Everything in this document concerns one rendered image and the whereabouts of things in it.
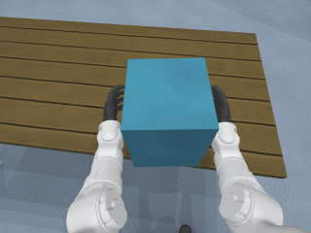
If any robot right forearm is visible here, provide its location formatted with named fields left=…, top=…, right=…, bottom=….
left=212, top=121, right=270, bottom=197

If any robot left upper arm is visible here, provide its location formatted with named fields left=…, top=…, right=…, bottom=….
left=66, top=187, right=127, bottom=233

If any left robot hand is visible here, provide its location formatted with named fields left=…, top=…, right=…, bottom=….
left=103, top=84, right=125, bottom=122

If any carton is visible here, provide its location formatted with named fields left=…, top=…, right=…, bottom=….
left=121, top=57, right=220, bottom=167

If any right robot hand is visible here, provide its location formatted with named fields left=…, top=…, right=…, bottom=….
left=210, top=85, right=231, bottom=123

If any robot right upper arm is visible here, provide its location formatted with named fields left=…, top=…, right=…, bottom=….
left=219, top=183, right=311, bottom=233

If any table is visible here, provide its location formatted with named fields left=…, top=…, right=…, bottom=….
left=0, top=17, right=288, bottom=179

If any robot left forearm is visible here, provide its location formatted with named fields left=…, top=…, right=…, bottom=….
left=66, top=119, right=124, bottom=231

